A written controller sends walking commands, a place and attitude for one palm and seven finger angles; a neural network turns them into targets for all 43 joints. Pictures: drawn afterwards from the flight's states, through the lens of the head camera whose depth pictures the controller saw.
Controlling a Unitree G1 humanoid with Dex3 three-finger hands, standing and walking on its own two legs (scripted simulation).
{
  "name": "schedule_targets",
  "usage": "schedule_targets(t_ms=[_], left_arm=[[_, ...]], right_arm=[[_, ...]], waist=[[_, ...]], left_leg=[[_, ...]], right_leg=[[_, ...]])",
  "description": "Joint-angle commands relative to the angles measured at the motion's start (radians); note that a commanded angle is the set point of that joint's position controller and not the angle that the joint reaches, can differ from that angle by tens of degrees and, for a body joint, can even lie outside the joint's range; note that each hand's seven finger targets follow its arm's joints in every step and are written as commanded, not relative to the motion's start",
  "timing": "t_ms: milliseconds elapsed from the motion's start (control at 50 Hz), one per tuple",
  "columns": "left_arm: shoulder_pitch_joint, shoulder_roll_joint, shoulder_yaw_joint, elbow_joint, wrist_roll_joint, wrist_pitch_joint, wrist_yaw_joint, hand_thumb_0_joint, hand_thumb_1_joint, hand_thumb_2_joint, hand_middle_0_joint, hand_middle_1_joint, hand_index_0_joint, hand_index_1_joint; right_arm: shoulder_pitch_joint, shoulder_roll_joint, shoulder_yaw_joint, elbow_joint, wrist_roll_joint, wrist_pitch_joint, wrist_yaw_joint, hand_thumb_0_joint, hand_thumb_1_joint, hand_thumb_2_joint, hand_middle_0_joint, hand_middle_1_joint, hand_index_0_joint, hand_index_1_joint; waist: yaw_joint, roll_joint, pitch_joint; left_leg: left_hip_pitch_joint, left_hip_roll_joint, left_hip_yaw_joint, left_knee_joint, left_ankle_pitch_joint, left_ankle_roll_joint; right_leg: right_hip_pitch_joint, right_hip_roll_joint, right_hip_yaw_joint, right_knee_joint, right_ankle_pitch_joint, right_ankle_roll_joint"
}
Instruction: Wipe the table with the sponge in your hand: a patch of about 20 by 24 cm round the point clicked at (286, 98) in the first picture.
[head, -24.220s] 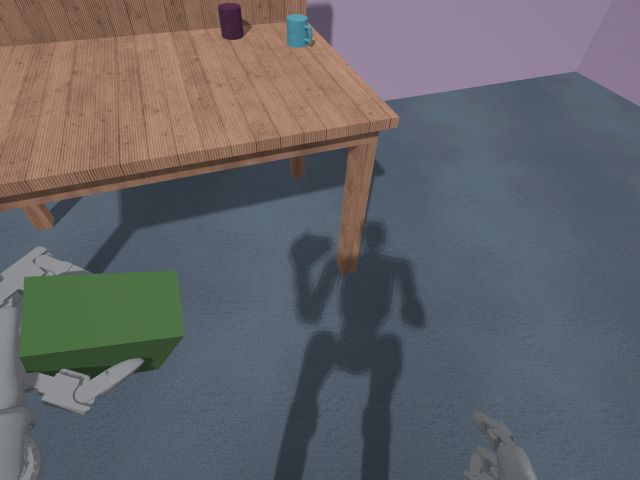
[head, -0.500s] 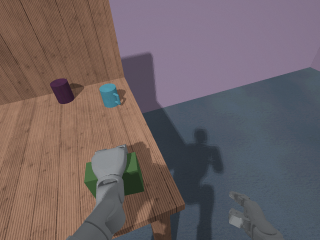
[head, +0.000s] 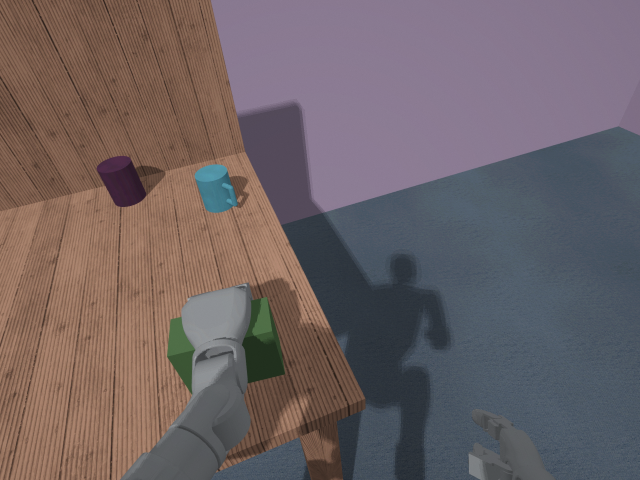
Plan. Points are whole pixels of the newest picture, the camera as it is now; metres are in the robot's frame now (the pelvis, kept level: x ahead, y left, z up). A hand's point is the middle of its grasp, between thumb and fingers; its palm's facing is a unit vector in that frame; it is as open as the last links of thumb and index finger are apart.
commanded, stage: wipe back along the third lane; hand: left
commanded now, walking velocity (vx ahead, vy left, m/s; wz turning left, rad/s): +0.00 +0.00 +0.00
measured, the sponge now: (233, 354) +0.30 +0.18 -0.01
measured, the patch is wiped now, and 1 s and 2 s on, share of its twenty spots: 1.00 1.00 1.00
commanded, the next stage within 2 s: slide back across to the middle lane in 0.18 s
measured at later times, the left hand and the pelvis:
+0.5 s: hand (222, 341) +0.29 +0.18 +0.03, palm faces +0.04 -0.11 -0.99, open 9.9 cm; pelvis +0.01 +0.00 +0.00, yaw -1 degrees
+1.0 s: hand (177, 362) +0.25 +0.23 +0.04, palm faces +0.01 -0.13 -0.99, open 9.9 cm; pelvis +0.01 +0.01 +0.01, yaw -1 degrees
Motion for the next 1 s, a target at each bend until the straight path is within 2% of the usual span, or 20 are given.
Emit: schedule_targets(t_ms=[0, 60, 120, 200, 260, 280, 340, 500, 560, 640, 660, 740, 760, 780, 800, 820, 840, 860, 880, 980], left_arm=[[-0.101, -0.017, 0.016, -0.013, -0.059, -0.026, -0.028, 0.000, 0.100, 1.300, -1.200, -1.600, -1.200, -1.600], [-0.087, -0.002, 0.035, -0.021, -0.061, -0.026, -0.026, 0.000, 0.100, 1.300, -1.200, -1.600, -1.200, -1.600], [-0.058, -0.026, 0.011, -0.033, -0.060, -0.023, -0.026, 0.000, 0.100, 1.300, -1.200, -1.600, -1.200, -1.600], [-0.077, -0.001, 0.029, -0.025, -0.061, -0.018, -0.024, 0.000, 0.100, 1.300, -1.200, -1.600, -1.200, -1.600], [-0.071, -0.024, 0.008, -0.047, -0.062, -0.016, -0.029, 0.000, 0.100, 1.300, -1.200, -1.600, -1.200, -1.600], [-0.058, 0.010, 0.040, -0.061, -0.061, -0.017, -0.025, 0.000, 0.100, 1.300, -1.200, -1.600, -1.200, -1.600], [-0.002, 0.026, 0.055, -0.132, -0.068, -0.013, -0.025, 0.000, 0.100, 1.300, -1.200, -1.600, -1.200, -1.600], [0.076, 0.120, 0.116, -0.257, -0.029, 0.015, -0.048, 0.000, 0.100, 1.300, -1.200, -1.600, -1.200, -1.600], [0.092, 0.164, 0.147, -0.313, -0.017, 0.009, -0.062, 0.000, 0.100, 1.300, -1.200, -1.600, -1.200, -1.600], [0.191, 0.174, 0.163, -0.357, -0.015, -0.009, -0.068, 0.000, 0.100, 1.300, -1.200, -1.600, -1.200, -1.600], [0.187, 0.204, 0.189, -0.361, -0.011, -0.012, -0.070, 0.000, 0.100, 1.300, -1.200, -1.600, -1.200, -1.600], [0.210, 0.183, 0.171, -0.390, -0.007, -0.025, -0.074, 0.000, 0.100, 1.300, -1.200, -1.600, -1.200, -1.600], [0.218, 0.222, 0.207, -0.391, -0.002, -0.027, -0.075, 0.000, 0.100, 1.300, -1.200, -1.600, -1.200, -1.600], [0.199, 0.206, 0.189, -0.402, -0.003, -0.032, -0.078, 0.000, 0.100, 1.300, -1.200, -1.600, -1.200, -1.600], [0.195, 0.231, 0.215, -0.385, -0.003, -0.034, -0.077, 0.000, 0.100, 1.300, -1.200, -1.600, -1.200, -1.600], [0.195, 0.216, 0.203, -0.390, -0.004, -0.037, -0.081, 0.000, 0.100, 1.300, -1.200, -1.600, -1.200, -1.600], [0.202, 0.240, 0.229, -0.390, -0.008, -0.040, -0.081, 0.000, 0.100, 1.300, -1.200, -1.600, -1.200, -1.600], [0.173, 0.269, 0.251, -0.392, 0.000, -0.044, -0.083, 0.000, 0.100, 1.300, -1.200, -1.600, -1.200, -1.600], [0.175, 0.251, 0.234, -0.395, 0.000, -0.049, -0.086, 0.000, 0.100, 1.300, -1.200, -1.600, -1.200, -1.600], [0.175, 0.289, 0.276, -0.393, 0.000, -0.076, -0.098, 0.000, 0.100, 1.300, -1.200, -1.600, -1.200, -1.600]], right_arm=[[-0.246, -0.092, -0.031, -0.178, 0.001, -0.063, 0.002, 0.000, -0.900, -0.900, 0.200, 0.300, 0.200, 0.300], [-0.244, -0.094, -0.033, -0.179, 0.000, -0.062, 0.004, 0.000, -0.900, -0.900, 0.200, 0.300, 0.200, 0.300], [-0.250, -0.089, -0.029, -0.187, 0.001, -0.060, 0.008, 0.000, -0.900, -0.900, 0.200, 0.300, 0.200, 0.300], [-0.256, -0.092, -0.029, -0.184, 0.003, -0.056, 0.007, 0.000, -0.900, -0.900, 0.200, 0.300, 0.200, 0.300], [-0.259, -0.089, -0.031, -0.191, 0.002, -0.053, 0.012, 0.000, -0.900, -0.900, 0.200, 0.300, 0.200, 0.300], [-0.260, -0.092, -0.031, -0.191, 0.000, -0.052, 0.010, 0.000, -0.900, -0.900, 0.200, 0.300, 0.200, 0.300], [-0.280, -0.087, -0.029, -0.208, -0.001, -0.051, 0.012, 0.000, -0.900, -0.900, 0.200, 0.300, 0.200, 0.300], [-0.304, -0.087, -0.020, -0.215, -0.003, -0.054, 0.010, 0.000, -0.900, -0.900, 0.200, 0.300, 0.200, 0.300], [-0.303, -0.089, -0.019, -0.219, -0.005, -0.063, 0.006, 0.000, -0.900, -0.900, 0.200, 0.300, 0.200, 0.300], [-0.302, -0.084, -0.014, -0.229, -0.008, -0.078, 0.004, 0.000, -0.900, -0.900, 0.200, 0.300, 0.200, 0.300], [-0.296, -0.089, -0.017, -0.223, -0.008, -0.079, 0.002, 0.000, -0.900, -0.900, 0.200, 0.300, 0.200, 0.300], [-0.298, -0.084, -0.015, -0.228, -0.011, -0.091, -0.007, 0.000, -0.900, -0.900, 0.200, 0.300, 0.200, 0.300], [-0.291, -0.089, -0.018, -0.223, -0.012, -0.093, -0.008, 0.000, -0.900, -0.900, 0.200, 0.300, 0.200, 0.300], [-0.292, -0.086, -0.013, -0.225, -0.012, -0.094, -0.013, 0.000, -0.900, -0.900, 0.200, 0.300, 0.200, 0.300], [-0.292, -0.089, -0.014, -0.220, -0.012, -0.096, -0.017, 0.000, -0.900, -0.900, 0.200, 0.300, 0.200, 0.300], [-0.291, -0.089, -0.012, -0.221, -0.014, -0.101, -0.021, 0.000, -0.900, -0.900, 0.200, 0.300, 0.200, 0.300], [-0.288, -0.091, -0.014, -0.220, -0.014, -0.103, -0.025, 0.000, -0.900, -0.900, 0.200, 0.300, 0.200, 0.300], [-0.282, -0.097, -0.015, -0.214, -0.015, -0.104, -0.029, 0.000, -0.900, -0.900, 0.200, 0.300, 0.200, 0.300], [-0.286, -0.091, -0.012, -0.219, -0.015, -0.107, -0.032, 0.000, -0.900, -0.900, 0.200, 0.300, 0.200, 0.300], [-0.269, -0.096, -0.012, -0.217, -0.019, -0.123, -0.050, 0.000, -0.900, -0.900, 0.200, 0.300, 0.200, 0.300]], waist=[[-0.006, -0.232, -0.051], [-0.001, -0.220, -0.078], [0.004, -0.204, -0.061], [0.000, -0.199, -0.037], [-0.001, -0.207, -0.073], [0.007, -0.215, -0.076], [0.020, -0.194, -0.094], [0.027, -0.167, -0.050], [0.027, -0.150, -0.065], [0.035, -0.143, -0.053], [0.034, -0.145, -0.060], [0.031, -0.136, -0.042], [0.034, -0.130, -0.045], [0.027, -0.138, -0.051], [0.028, -0.153, -0.022], [0.027, -0.153, -0.032], [0.031, -0.151, -0.027], [0.028, -0.130, -0.032], [0.027, -0.124, -0.026], [0.029, -0.108, -0.030]], left_leg=[[0.064, -0.074, 0.065, -0.055, 0.092, 0.073], [0.066, -0.072, 0.064, -0.057, 0.114, 0.071], [0.070, -0.075, 0.066, -0.055, 0.117, 0.072], [0.069, -0.074, 0.068, -0.056, 0.104, 0.071], [0.079, -0.072, 0.065, -0.056, 0.130, 0.072], [0.079, -0.072, 0.065, -0.056, 0.129, 0.072], [0.098, -0.076, 0.069, -0.054, 0.162, 0.074], [0.136, -0.076, 0.066, -0.070, 0.198, 0.078], [0.149, -0.076, 0.062, -0.075, 0.208, 0.077], [0.154, -0.078, 0.062, -0.070, 0.225, 0.078], [0.155, -0.077, 0.059, -0.074, 0.223, 0.076], [0.162, -0.078, 0.059, -0.073, 0.220, 0.079], [0.166, -0.078, 0.055, -0.076, 0.218, 0.077], [0.164, -0.078, 0.058, -0.079, 0.208, 0.079], [0.158, -0.078, 0.056, -0.079, 0.196, 0.079], [0.159, -0.079, 0.058, -0.081, 0.193, 0.080], [0.159, -0.079, 0.057, -0.083, 0.185, 0.080], [0.165, -0.078, 0.055, -0.088, 0.183, 0.077], [0.161, -0.080, 0.057, -0.090, 0.173, 0.079], [0.160, -0.083, 0.054, -0.094, 0.160, 0.080]], right_leg=[[-0.026, 0.037, -0.012, -0.156, 0.202, -0.034], [-0.003, 0.036, -0.013, -0.149, 0.237, -0.036], [-0.009, 0.035, -0.016, -0.148, 0.238, -0.036], [-0.021, 0.034, -0.011, -0.159, 0.213, -0.036], [0.002, 0.037, -0.016, -0.149, 0.254, -0.038], [0.008, 0.036, -0.013, -0.147, 0.249, -0.037], [0.044, 0.031, -0.010, -0.147, 0.303, -0.036], [0.060, 0.036, -0.003, -0.164, 0.322, -0.037], [0.073, 0.038, 0.003, -0.167, 0.326, -0.039], [0.077, 0.040, 0.001, -0.160, 0.363, -0.038], [0.081, 0.042, 0.010, -0.166, 0.358, -0.040], [0.064, 0.042, 0.003, -0.167, 0.347, -0.039], [0.066, 0.044, 0.013, -0.177, 0.336, -0.041], [0.065, 0.042, 0.009, -0.171, 0.326, -0.037], [0.051, 0.043, 0.011, -0.183, 0.308, -0.036], [0.054, 0.042, 0.011, -0.181, 0.306, -0.034], [0.052, 0.041, 0.010, -0.189, 0.293, -0.033], [0.052, 0.044, 0.021, -0.194, 0.277, -0.037], [0.047, 0.041, 0.013, -0.189, 0.261, -0.034], [0.046, 0.040, 0.013, -0.196, 0.229, -0.033]])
